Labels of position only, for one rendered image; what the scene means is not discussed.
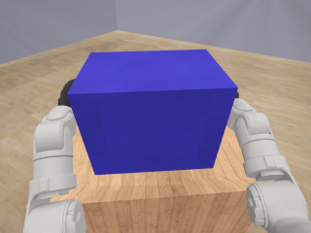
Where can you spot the right robot upper arm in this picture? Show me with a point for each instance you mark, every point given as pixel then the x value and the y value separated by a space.
pixel 278 207

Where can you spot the right robot forearm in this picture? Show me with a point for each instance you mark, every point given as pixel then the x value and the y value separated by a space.
pixel 262 159

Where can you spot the pedestal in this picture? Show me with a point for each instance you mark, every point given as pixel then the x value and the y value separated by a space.
pixel 210 200

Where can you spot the robot left hand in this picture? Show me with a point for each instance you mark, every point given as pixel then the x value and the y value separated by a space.
pixel 63 100

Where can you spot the carton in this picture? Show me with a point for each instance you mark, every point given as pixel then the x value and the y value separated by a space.
pixel 151 110

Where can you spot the left robot upper arm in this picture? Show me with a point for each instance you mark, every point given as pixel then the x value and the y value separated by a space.
pixel 64 216

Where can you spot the left robot forearm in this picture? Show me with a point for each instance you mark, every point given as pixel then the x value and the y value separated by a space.
pixel 53 173

